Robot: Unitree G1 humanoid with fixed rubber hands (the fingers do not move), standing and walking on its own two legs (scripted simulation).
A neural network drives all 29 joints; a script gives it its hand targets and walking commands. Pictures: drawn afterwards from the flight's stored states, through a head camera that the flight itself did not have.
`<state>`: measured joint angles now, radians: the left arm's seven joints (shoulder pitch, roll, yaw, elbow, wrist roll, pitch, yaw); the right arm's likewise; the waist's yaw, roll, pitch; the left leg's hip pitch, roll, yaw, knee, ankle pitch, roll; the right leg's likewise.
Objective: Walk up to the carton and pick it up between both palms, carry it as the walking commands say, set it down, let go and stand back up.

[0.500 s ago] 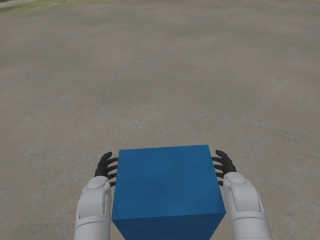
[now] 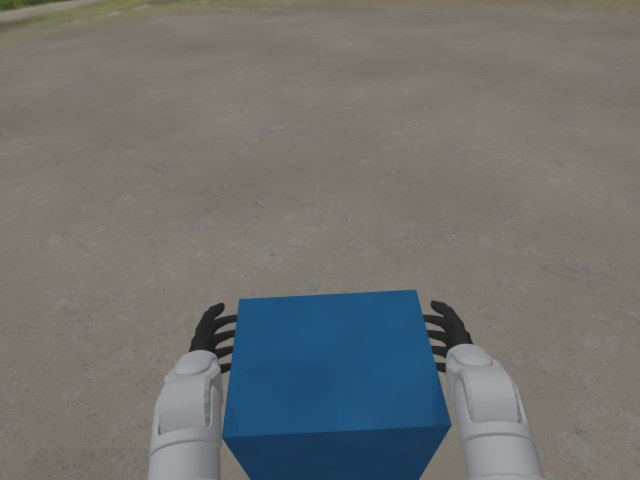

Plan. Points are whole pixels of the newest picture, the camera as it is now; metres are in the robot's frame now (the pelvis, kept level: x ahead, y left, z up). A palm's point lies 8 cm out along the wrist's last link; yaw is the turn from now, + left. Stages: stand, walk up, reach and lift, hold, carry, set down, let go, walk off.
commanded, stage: hold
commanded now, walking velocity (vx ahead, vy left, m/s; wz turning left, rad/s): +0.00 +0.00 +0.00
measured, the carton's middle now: (332, 395) +0.27 +0.01 -0.04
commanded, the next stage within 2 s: carry in 0.62 s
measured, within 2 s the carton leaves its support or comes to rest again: neither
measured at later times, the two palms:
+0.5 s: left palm (202, 365) +0.27 +0.17 +0.05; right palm (457, 360) +0.27 -0.15 +0.04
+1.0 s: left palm (101, 382) +0.23 +0.27 +0.08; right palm (369, 309) +0.32 -0.04 +0.09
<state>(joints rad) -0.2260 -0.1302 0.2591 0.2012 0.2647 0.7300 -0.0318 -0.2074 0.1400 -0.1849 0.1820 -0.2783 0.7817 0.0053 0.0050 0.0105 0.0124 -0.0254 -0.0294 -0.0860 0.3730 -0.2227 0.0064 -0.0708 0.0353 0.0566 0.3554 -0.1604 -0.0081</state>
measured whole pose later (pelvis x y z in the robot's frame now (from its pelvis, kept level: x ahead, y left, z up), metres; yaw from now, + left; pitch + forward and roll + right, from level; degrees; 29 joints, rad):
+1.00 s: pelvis -0.04 +0.02 -0.02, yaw +14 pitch +3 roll -3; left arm -0.47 0.04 0.14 0.02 0.06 1.14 0.11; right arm -0.52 -0.02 -0.11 0.11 -0.06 1.14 -0.07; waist 0.00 0.03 -0.07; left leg -0.46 -0.05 -0.06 0.59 -0.19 0.06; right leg -0.50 0.00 -0.05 0.92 -0.49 0.05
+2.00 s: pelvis -0.13 -0.03 -0.02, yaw +55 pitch +5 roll +1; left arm -0.55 -0.04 0.26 -0.06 0.04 1.16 0.11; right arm -0.58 0.01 -0.20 -0.09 -0.09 1.24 -0.10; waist -0.01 0.02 0.04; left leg -0.60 -0.05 0.05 0.89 -0.48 0.00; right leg -0.43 -0.14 -0.15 0.60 -0.25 0.01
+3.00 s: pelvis -0.24 -0.14 -0.03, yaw +88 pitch +5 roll +3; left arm -0.63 0.04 0.23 0.06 0.09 1.23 0.10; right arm -0.79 -0.06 -0.14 0.24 -0.05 1.22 -0.09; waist -0.06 -0.02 -0.03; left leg -0.44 -0.01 0.09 0.65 -0.28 0.02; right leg -0.47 -0.23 -0.12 0.91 -0.52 0.12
